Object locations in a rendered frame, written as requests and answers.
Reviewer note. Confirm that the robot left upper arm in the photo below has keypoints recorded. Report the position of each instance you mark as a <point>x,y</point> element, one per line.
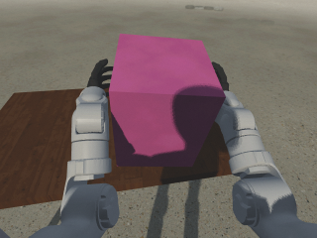
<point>87,211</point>

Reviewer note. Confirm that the robot right upper arm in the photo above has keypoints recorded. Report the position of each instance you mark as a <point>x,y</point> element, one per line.
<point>268,207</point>

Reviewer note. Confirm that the carton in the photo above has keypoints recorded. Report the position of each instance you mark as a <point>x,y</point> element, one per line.
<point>164,97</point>

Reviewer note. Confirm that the left robot forearm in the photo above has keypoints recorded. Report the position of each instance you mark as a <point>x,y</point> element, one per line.
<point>89,139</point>

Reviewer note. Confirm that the right robot forearm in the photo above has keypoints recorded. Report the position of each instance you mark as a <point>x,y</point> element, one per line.
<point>248,157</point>

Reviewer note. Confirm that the table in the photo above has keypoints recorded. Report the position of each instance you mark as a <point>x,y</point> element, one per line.
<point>35,146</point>

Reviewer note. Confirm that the robot right hand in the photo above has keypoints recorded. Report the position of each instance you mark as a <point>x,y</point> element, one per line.
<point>221,76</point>

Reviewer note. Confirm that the robot left hand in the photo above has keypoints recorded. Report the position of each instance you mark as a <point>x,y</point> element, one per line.
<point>97,78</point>

